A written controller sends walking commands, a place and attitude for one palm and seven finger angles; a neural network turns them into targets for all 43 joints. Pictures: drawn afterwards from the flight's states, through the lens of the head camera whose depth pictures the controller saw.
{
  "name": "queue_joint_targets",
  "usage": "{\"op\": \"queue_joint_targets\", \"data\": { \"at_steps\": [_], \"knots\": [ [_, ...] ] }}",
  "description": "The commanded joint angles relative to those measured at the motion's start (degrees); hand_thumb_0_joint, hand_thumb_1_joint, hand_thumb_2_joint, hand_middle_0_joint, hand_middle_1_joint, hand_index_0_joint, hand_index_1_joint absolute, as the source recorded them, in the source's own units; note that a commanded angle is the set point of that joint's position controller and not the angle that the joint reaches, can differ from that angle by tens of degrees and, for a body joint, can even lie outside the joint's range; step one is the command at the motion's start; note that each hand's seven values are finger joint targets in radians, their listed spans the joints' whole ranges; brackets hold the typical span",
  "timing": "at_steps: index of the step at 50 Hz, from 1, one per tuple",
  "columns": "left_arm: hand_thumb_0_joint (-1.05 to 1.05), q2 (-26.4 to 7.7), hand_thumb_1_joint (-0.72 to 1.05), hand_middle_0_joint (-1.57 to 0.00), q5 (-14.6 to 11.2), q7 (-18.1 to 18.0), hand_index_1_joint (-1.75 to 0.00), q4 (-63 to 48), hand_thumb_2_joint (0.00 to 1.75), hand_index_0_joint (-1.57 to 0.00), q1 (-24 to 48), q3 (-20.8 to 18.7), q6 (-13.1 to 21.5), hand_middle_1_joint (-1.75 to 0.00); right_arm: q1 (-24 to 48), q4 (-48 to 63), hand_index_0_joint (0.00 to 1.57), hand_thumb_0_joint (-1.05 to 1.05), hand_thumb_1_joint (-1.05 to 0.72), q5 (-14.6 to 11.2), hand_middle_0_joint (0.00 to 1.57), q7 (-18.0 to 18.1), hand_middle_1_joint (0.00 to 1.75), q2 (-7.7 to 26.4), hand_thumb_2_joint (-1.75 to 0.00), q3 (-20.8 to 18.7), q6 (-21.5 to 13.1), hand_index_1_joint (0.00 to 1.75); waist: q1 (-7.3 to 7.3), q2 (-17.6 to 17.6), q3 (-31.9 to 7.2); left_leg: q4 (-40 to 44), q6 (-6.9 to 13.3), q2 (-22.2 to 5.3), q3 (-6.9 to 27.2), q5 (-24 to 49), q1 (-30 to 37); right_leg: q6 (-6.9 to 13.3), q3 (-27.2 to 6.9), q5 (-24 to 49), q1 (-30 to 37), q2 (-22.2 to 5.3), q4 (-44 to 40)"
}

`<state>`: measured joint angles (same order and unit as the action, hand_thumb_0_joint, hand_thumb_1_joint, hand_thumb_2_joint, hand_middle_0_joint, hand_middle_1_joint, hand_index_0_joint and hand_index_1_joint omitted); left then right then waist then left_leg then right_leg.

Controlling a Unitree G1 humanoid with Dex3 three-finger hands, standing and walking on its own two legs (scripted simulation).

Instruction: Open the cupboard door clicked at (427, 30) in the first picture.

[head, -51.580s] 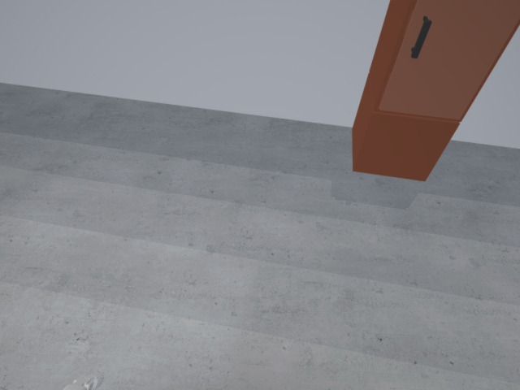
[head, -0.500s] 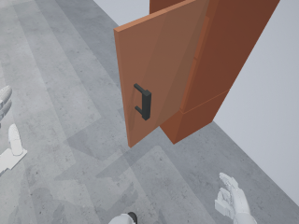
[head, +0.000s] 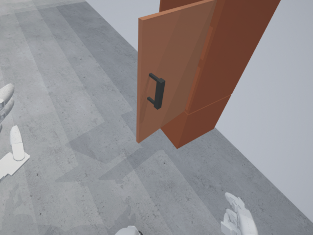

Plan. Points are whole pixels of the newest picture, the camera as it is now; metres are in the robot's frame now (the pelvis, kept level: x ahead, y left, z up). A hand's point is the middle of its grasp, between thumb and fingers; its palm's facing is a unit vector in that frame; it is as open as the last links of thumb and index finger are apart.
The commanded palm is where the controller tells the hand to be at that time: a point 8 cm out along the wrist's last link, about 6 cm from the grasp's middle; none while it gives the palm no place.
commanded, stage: stop stepping back and stand still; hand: left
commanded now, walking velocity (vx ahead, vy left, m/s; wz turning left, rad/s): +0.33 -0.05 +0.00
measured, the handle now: (155, 91) +0.59 +0.07 +0.01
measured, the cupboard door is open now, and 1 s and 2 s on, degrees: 100 100 100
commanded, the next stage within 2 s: let the arm hang, fingers relaxed in 0.66 s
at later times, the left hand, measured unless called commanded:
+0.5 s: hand out of the picture +0.12 +0.29 +0.18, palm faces +0.48 -0.78 -0.40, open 7.5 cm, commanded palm +0.05 +0.32 +0.19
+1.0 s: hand out of the picture +0.01 +0.19 -0.13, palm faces +0.06 -0.97 -0.25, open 7.4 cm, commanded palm none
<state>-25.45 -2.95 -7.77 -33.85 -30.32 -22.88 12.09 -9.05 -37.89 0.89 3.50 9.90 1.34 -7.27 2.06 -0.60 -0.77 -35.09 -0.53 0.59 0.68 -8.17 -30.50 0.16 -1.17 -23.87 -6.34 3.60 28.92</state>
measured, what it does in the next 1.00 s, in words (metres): steps on the spot: left foot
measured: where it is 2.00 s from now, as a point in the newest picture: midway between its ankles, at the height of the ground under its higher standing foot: outside the picture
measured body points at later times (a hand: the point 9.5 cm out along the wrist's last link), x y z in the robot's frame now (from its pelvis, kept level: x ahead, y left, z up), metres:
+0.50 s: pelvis -0.08 +0.02 +0.00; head -0.11 +0.03 +0.45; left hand +0.09 +0.33 +0.20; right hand +0.04 -0.24 -0.07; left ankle -0.05 +0.17 -0.72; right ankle -0.07 -0.08 -0.72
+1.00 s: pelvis -0.09 +0.00 +0.00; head -0.07 -0.02 +0.45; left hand +0.01 +0.24 -0.11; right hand +0.05 -0.22 -0.14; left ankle -0.06 +0.15 -0.72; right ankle -0.07 -0.09 -0.72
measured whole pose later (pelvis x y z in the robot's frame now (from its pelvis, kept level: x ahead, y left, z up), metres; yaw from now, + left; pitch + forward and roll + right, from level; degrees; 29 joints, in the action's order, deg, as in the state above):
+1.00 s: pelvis -0.09 +0.00 +0.00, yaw +5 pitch +0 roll +2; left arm -9.8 1.5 -0.1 40.7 -14.3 -0.1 -2.6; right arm -9.3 -47.8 1.8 0.2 12.8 0.2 0.2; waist -2.3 0.9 1.4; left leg -37.3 -0.6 1.2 0.2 -18.4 -21.0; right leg 1.9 -2.0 -20.6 -19.7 0.3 41.1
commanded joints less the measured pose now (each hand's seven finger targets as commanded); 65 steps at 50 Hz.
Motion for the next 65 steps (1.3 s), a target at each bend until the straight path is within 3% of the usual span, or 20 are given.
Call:
{"op": "queue_joint_targets", "data": {
  "at_steps": [1,3,7,8,9,10,18,21,23,28,31,37,38,40,43,46,48,51,55,65],
  "knots": [
    [0.0,-9.69,0.9,-0.2,-0.52,-0.84,-0.3,-6.64,0.9,-0.2,3.56,-8.99,0.16,-0.3,2.36,9.26,0.2,0.0,-0.9,-1.32,0.2,2.27,0.3,9.76,-0.9,-3.31,-3.76,0.3,-3.37,17.75,-4.22,19.7,1.11,-8.68,14.93,-9.4,24.74,-0.21,3.81,-3.02,-16.88,-0.88,5.64],
    [0.0,-10.57,0.9,-0.2,-0.35,-1.75,-0.3,-7.78,0.9,-0.2,3.08,-10.13,0.72,-0.3,2.69,9.98,0.2,0.0,-0.9,-0.04,0.2,1.95,0.3,8.31,-0.9,-2.17,-4.09,0.3,-1.89,21.5,-3.49,37.05,-4.71,-12.39,24.02,-38.51,10.72,1.31,2.25,-10.64,-6.83,3.54,18.08],
    [0.0,-9.05,0.9,-0.2,-0.35,-1.4,-0.3,-6.99,0.9,-0.2,-5.87,-8.64,-0.71,-0.3,2.5,11.07,0.2,0.0,-0.9,0.16,0.2,0.89,0.3,7.75,-0.9,-2.74,-3.31,0.3,-0.65,12.91,-5.61,28.51,-4.68,-6.01,5.0,-25.28,2.16,3.16,7.75,-7.31,8.38,3.42,-0.14],
    [0.0,-9.6,0.9,-0.2,0.06,-1.09,-0.3,-8.13,0.9,-0.2,-6.65,-8.47,-1.02,-0.3,1.95,11.12,0.2,0.0,-0.9,-0.25,0.2,0.76,0.3,7.59,-0.9,-2.95,-2.44,0.3,-1.05,4.13,-4.87,12.79,-3.73,-1.07,-1.8,-21.22,3.26,5.18,1.63,-7.83,3.57,-2.84,-10.66],
    [0.0,-11.0,0.9,-0.2,0.33,-0.85,-0.3,-10.0,0.9,-0.2,-6.69,-9.24,-1.22,-0.3,1.66,10.81,0.2,0.0,-0.9,-0.35,0.2,0.7,0.3,7.93,-0.9,-3.87,-1.28,0.3,-1.46,-10.24,-2.94,-14.57,-2.67,2.99,-3.27,-14.03,9.39,9.57,-17.29,-16.44,-15.94,-17.57,-22.22],
    [0.0,-12.02,0.9,-0.2,0.0,-0.71,-0.3,-13.98,0.9,-0.2,-0.62,-9.72,-0.8,-0.3,1.65,9.16,0.2,0.0,-0.9,0.47,0.2,0.6,0.3,9.26,-0.9,-4.01,-0.38,0.3,-2.29,-10.28,-0.19,-29.94,-2.28,1.97,-0.94,-10.79,3.09,12.84,-20.93,-14.04,-24.32,-25.38,-23.29],
    [0.0,-6.83,0.9,-0.2,2.43,-3.11,-0.3,0.91,0.9,-0.2,9.72,-4.73,1.23,-0.3,-0.57,6.81,0.2,0.0,-0.9,0.08,0.2,3.59,0.3,8.56,-0.9,-2.9,-4.3,0.3,-3.01,-0.19,0.91,6.29,2.18,-2.05,-7.12,-14.11,16.25,6.16,-4.41,-12.97,-15.51,-13.89,-10.74],
    [0.0,-7.92,0.9,-0.2,1.48,-3.18,-0.3,-4.36,0.9,-0.2,6.82,-6.14,1.97,-0.3,-0.56,9.98,0.2,0.0,-0.9,-1.15,0.2,3.35,0.3,10.81,-0.9,-3.78,-4.59,0.3,-2.71,11.92,-1.09,16.02,7.3,-14.84,13.73,-7.84,21.08,0.33,4.65,4.13,-16.52,-4.18,9.54],
    [0.0,-8.57,0.9,-0.2,1.94,-2.25,-0.3,-5.52,0.9,-0.2,4.72,-7.93,2.11,-0.3,0.61,8.71,0.2,0.0,-0.9,-0.59,0.2,2.23,0.3,9.42,-0.9,-3.56,-4.22,0.3,-3.5,16.54,2.1,24.67,8.68,-17.42,17.37,-29.32,7.58,-0.27,4.22,-4.43,-11.97,-3.39,15.1],
    [0.0,-8.7,0.9,-0.2,2.26,-2.43,-0.3,-6.47,0.9,-0.2,0.45,-9.21,2.03,-0.3,0.51,9.8,0.2,0.0,-0.9,-0.34,0.2,1.19,0.3,9.03,-0.9,-3.69,-4.13,0.3,-2.44,6.49,1.4,10.92,3.24,-8.38,1.15,-24.0,1.1,2.02,1.39,0.17,-1.04,-4.62,-2.5],
    [0.0,-9.57,0.9,-0.2,1.36,-2.68,-0.3,-3.94,0.9,-0.2,2.14,-9.72,1.59,-0.3,0.3,8.95,0.2,0.0,-0.9,-0.64,0.2,0.78,0.3,8.27,-0.9,-4.31,-3.74,0.3,-2.02,-8.53,0.32,-20.15,0.55,-1.49,-2.82,-17.5,-1.23,11.66,-25.81,-10.32,-7.24,-21.02,-16.87],
    [0.0,-7.14,0.9,-0.2,1.33,-2.71,-0.3,-2.3,0.9,-0.2,5.53,-6.94,2.96,-0.3,0.29,8.1,0.2,0.0,-0.9,-0.22,0.2,1.75,0.3,7.73,-0.9,-2.63,-3.78,0.3,-3.05,0.6,-1.41,8.61,1.69,-3.1,-3.01,-7.16,19.44,4.6,-4.01,3.95,-12.13,-12.36,-6.06],
    [0.0,7.58,0.9,-0.2,6.28,6.23,-0.3,39.46,0.9,-0.2,5.73,16.57,-8.02,-0.3,-3.96,-5.12,0.2,0.0,-0.9,0.57,0.2,-4.46,0.3,16.08,-0.9,-5.94,-3.04,0.3,-6.94,10.09,1.55,3.2,5.3,-10.85,9.96,11.49,17.28,1.03,3.44,14.6,-23.46,-10.95,13.15],
    [0.0,11.62,0.9,-0.2,4.93,6.99,-0.3,40.05,0.9,-0.2,5.85,17.37,-13.77,-0.3,-3.36,-0.74,0.2,0.0,-0.9,1.15,0.2,-3.15,0.3,13.61,-0.9,-5.01,3.03,0.3,-4.0,7.64,-0.67,11.58,12.55,-19.02,19.9,14.78,8.87,-0.76,1.0,-10.87,-22.02,-4.57,27.95],
    [0.0,9.4,0.9,-0.2,4.47,7.31,-0.3,49.21,0.9,-0.2,11.81,17.59,-12.3,-0.3,-2.42,-0.4,0.2,0.0,-0.9,2.71,0.2,-2.6,0.3,12.88,-0.9,-3.86,3.67,0.3,-2.97,-0.57,-4.4,9.82,13.35,-17.34,19.87,27.48,14.41,-1.06,-1.65,-8.5,-20.47,-4.9,26.07],
    [0.0,3.82,0.9,-0.2,4.83,6.76,-0.3,63.15,0.9,-0.2,9.63,17.68,-11.34,-0.3,1.42,-2.75,0.2,0.0,-0.9,0.95,0.2,-2.66,0.3,11.28,-0.9,-3.34,5.56,0.3,0.49,-6.03,-5.43,1.63,3.71,-4.99,5.16,9.62,8.95,0.69,-7.89,19.14,-2.8,-7.94,-1.09],
    [0.0,-0.06,0.9,-0.2,4.59,7.11,-0.3,69.69,0.9,-0.2,14.03,18.83,-10.93,-0.3,-2.45,-5.83,0.2,0.0,-0.9,0.29,0.2,-3.4,0.3,7.63,-0.9,-3.11,6.88,0.3,-3.46,-3.64,-0.73,-2.17,0.07,0.65,-0.93,-15.72,11.99,7.27,-19.01,19.42,-11.19,-19.86,-9.73],
    [0.0,1.87,0.9,-0.2,4.07,6.59,-0.3,78.2,0.9,-0.2,18.3,19.37,-10.27,-0.3,-3.31,-10.69,0.2,0.0,-0.9,0.31,0.2,-2.68,0.3,8.49,-0.9,-3.71,7.64,0.3,-4.2,-10.26,-0.79,-2.45,0.68,-0.65,0.53,-10.66,14.42,6.86,-13.55,27.68,-8.03,-14.17,-8.84],
    [0.0,7.13,0.9,-0.2,3.54,6.19,-0.3,84.61,0.9,-0.2,16.93,19.63,-10.96,-0.3,-3.49,-16.35,0.2,0.0,-0.9,0.8,0.2,-2.1,0.3,7.03,-0.9,-3.26,7.18,0.3,-2.96,10.15,-1.86,10.68,2.03,-5.45,4.8,0.47,19.66,3.31,-6.84,15.66,-7.08,-8.16,-7.61],
    [0.0,3.98,0.9,-0.2,3.26,6.53,-0.3,94.81,0.9,-0.2,18.24,19.87,-11.1,-0.3,-5.82,-23.47,0.2,0.0,-0.9,0.45,0.2,-1.77,0.3,10.14,-0.9,-3.74,7.01,0.3,-2.59,1.6,2.24,15.19,2.06,-5.39,4.24,-3.32,19.72,3.69,-6.08,7.53,-5.58,-8.3,-12.91]
  ]
}}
